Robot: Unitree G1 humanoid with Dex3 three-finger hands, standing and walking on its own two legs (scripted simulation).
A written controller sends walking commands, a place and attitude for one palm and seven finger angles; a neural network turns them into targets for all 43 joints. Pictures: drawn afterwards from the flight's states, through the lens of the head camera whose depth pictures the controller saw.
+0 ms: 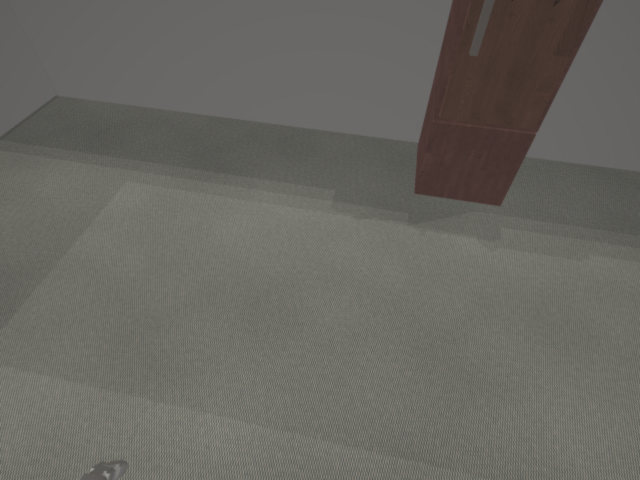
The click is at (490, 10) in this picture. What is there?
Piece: cupboard door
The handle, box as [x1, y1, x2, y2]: [469, 0, 494, 55]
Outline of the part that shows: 494,0 484,1 469,52 470,55 477,55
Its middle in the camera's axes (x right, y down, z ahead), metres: +0.51 -0.69 +1.24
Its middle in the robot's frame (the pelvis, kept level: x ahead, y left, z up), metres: +1.42 -0.45 +0.01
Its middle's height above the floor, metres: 0.78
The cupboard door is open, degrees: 0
